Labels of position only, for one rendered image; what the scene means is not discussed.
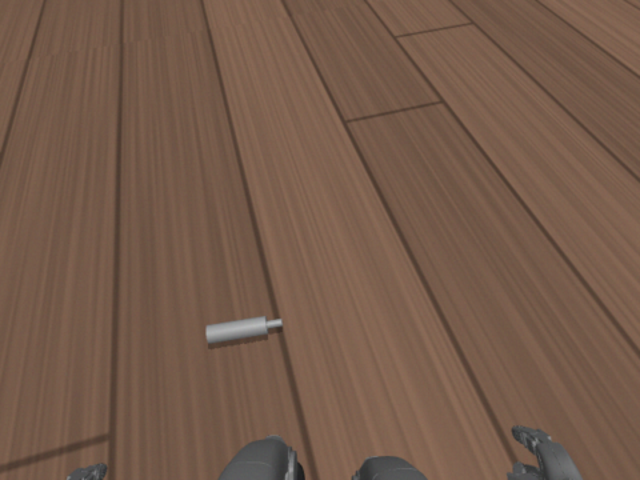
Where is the bottle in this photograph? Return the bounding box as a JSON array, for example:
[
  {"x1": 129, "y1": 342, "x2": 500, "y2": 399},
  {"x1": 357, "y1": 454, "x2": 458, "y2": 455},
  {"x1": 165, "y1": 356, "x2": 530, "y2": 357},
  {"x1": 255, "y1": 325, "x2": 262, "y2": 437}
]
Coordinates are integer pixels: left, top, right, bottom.
[{"x1": 206, "y1": 316, "x2": 283, "y2": 344}]

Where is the left robot hand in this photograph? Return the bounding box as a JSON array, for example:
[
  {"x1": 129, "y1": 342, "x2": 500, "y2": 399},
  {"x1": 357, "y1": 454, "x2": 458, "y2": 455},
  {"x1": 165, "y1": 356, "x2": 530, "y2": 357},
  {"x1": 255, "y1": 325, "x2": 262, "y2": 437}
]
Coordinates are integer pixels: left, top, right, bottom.
[{"x1": 67, "y1": 463, "x2": 107, "y2": 480}]

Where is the right robot hand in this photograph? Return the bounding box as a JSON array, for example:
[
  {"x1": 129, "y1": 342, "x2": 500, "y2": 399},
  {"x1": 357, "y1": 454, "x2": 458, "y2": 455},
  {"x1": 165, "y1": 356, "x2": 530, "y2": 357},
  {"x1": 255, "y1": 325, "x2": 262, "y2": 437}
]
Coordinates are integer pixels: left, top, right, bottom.
[{"x1": 506, "y1": 426, "x2": 583, "y2": 480}]

